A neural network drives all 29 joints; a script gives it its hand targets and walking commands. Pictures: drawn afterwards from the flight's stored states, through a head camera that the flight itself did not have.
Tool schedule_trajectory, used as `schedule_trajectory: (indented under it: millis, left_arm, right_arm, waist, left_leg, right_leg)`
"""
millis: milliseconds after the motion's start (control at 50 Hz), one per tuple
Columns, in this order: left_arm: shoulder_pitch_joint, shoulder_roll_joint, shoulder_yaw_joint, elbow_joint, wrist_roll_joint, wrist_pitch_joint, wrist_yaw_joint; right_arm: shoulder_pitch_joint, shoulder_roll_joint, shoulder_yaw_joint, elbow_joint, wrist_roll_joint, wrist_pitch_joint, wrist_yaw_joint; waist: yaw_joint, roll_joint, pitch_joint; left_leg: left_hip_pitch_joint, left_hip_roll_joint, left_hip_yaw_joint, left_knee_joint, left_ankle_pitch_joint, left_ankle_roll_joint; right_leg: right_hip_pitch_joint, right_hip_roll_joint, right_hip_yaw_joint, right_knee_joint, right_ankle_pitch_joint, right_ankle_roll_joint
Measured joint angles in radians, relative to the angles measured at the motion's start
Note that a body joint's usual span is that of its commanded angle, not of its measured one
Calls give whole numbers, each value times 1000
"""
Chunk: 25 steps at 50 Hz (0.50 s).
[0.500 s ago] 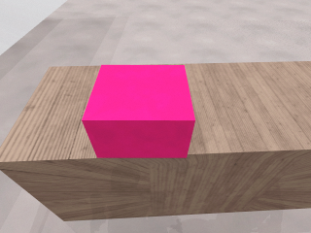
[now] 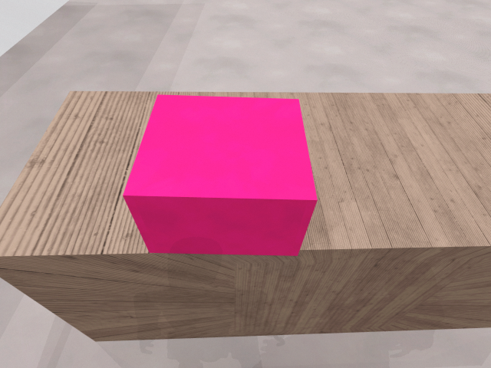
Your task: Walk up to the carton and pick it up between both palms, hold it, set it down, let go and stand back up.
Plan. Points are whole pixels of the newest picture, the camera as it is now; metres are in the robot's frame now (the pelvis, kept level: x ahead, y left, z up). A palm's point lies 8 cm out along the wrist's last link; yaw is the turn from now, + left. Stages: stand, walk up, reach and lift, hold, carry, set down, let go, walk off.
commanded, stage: stand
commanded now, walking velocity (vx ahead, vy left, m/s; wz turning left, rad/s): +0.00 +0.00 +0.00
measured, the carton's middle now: (226, 173) +0.49 +0.05 +0.01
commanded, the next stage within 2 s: none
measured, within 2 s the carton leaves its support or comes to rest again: neither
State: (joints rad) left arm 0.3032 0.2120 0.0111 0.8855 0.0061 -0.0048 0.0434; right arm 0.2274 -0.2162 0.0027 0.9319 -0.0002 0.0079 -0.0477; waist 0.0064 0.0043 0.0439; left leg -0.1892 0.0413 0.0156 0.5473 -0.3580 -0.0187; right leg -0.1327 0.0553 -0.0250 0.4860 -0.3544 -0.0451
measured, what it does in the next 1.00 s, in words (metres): stands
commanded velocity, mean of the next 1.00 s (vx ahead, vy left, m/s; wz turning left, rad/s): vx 0.00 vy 0.00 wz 0.00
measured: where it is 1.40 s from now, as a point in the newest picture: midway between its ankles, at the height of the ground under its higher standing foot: outside the picture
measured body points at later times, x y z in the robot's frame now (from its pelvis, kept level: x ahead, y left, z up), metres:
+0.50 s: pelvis +0.00 +0.02 +0.00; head +0.00 +0.02 +0.45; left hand +0.03 +0.26 -0.15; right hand +0.03 -0.22 -0.15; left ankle -0.04 +0.13 -0.73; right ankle -0.06 -0.09 -0.73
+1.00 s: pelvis -0.01 +0.03 +0.00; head -0.02 +0.03 +0.45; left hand +0.00 +0.27 -0.15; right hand +0.00 -0.20 -0.15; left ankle -0.04 +0.13 -0.73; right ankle -0.06 -0.09 -0.73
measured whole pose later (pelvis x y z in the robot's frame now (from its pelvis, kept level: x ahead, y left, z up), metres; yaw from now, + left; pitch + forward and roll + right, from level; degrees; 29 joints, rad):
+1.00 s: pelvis -0.01 +0.03 +0.00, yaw +0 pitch -3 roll +0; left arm 0.33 0.18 -0.03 1.03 0.01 0.00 0.05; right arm 0.32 -0.18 0.01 1.03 -0.01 0.00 -0.04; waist 0.00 0.00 0.03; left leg -0.11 -0.03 0.05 0.47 -0.31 0.04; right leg -0.09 -0.02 0.01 0.48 -0.34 0.01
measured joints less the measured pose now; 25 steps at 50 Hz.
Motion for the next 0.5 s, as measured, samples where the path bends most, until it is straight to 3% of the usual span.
schedule_trajectory:
  millis: [500]
  left_arm:
    - [-5,-12,-34,92,-2,-6,3]
  right_arm:
    - [39,24,14,78,0,-9,6]
  waist:
    - [-6,-7,-9]
  left_leg:
    - [63,-42,24,-69,35,34]
  right_leg:
    - [42,-42,22,-31,20,34]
